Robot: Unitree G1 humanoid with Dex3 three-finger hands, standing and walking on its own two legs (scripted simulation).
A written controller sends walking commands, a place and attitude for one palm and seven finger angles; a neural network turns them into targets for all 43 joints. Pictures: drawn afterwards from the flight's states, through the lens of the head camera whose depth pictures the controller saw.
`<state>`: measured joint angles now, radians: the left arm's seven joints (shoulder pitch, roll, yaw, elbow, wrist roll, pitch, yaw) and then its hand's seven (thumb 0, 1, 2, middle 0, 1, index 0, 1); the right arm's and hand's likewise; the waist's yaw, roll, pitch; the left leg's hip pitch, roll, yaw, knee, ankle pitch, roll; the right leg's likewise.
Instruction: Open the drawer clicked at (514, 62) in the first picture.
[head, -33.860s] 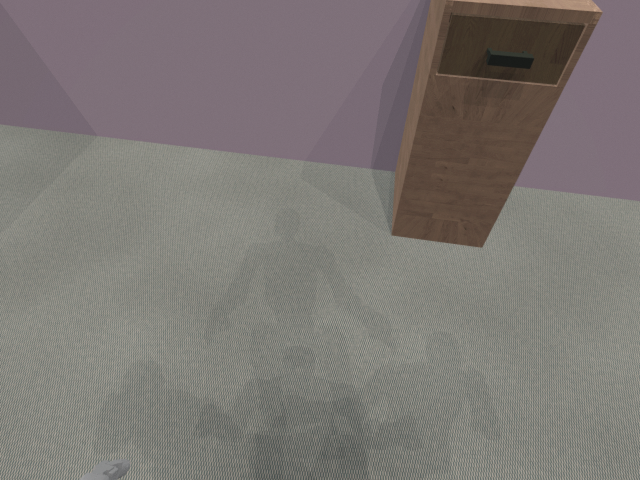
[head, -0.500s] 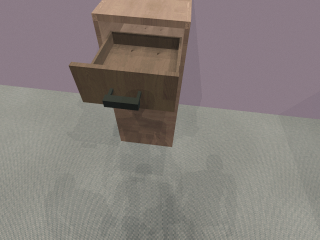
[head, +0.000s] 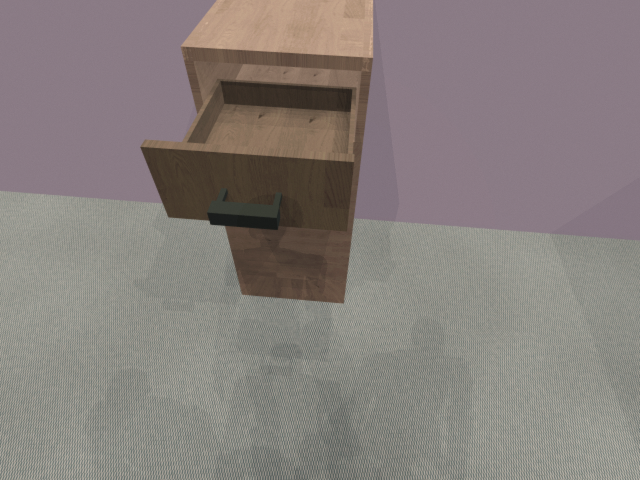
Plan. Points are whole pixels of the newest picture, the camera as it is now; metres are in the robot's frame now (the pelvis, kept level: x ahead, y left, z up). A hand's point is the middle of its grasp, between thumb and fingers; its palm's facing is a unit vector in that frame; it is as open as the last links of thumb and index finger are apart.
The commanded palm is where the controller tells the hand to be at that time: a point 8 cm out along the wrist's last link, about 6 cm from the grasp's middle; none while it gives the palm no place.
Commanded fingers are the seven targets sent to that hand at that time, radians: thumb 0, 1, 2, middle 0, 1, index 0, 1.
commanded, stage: let the arm hang, fingers relaxed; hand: left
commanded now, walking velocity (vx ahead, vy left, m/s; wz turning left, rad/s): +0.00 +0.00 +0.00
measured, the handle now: (247, 205) +0.52 +0.15 +0.03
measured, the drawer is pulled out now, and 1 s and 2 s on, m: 0.29 0.29 0.29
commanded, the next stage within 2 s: look to check the result in 0.06 s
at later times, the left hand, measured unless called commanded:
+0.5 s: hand out of the picture +0.00 +0.16 -0.18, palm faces +0.02 -0.98 -0.18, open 7.4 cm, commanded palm none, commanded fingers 0.00 0.90 0.90 -0.20 -0.30 -0.20 -0.30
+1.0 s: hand out of the picture +0.02 +0.16 -0.18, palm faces +0.01 -0.98 -0.19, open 7.4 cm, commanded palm none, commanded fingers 0.00 0.90 0.90 -0.20 -0.30 -0.20 -0.30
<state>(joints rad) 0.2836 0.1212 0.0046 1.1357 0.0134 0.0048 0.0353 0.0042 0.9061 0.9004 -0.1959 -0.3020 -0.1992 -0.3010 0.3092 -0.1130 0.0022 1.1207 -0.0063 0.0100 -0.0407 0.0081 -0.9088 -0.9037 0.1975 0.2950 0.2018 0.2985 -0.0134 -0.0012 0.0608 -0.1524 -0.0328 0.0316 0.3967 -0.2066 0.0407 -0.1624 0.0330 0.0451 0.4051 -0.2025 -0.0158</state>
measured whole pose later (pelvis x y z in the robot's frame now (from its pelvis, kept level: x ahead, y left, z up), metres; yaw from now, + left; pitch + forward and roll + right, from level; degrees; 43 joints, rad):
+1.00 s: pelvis +0.02 -0.01 +0.00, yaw -1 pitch -2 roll +0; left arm 0.26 0.14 0.01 1.13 0.01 -0.01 0.04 0.00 0.91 0.90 -0.20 -0.30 -0.20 -0.30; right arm 0.26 -0.13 -0.01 1.12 -0.01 0.01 -0.04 0.01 -0.91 -0.90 0.20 0.29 0.20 0.30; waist -0.02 0.00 0.07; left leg -0.13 -0.01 0.03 0.38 -0.23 0.02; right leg -0.15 0.05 0.05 0.39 -0.22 -0.03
